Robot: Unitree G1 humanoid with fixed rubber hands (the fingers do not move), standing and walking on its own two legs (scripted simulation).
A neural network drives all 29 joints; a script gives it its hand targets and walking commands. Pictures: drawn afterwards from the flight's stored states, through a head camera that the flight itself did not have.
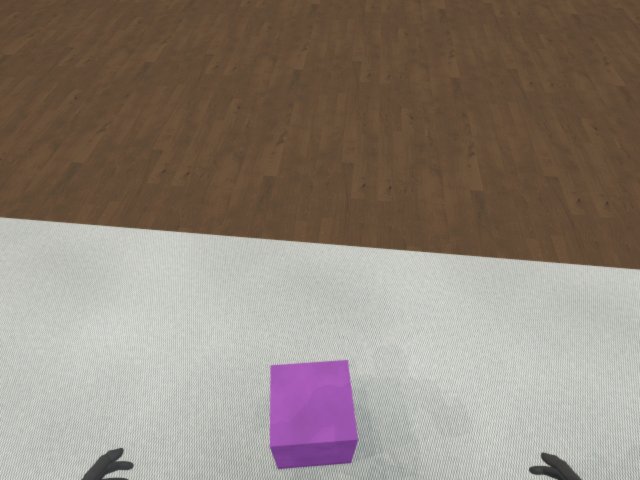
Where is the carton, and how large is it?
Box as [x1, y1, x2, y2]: [270, 360, 357, 468]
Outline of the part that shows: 347,360 270,365 270,448 278,468 345,463 351,461 357,441 357,435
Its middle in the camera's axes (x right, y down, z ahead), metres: -0.02 +0.48 +1.07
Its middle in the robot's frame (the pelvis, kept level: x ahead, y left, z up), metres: +0.39 +0.04 -0.65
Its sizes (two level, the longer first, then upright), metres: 0.210 0.200 0.250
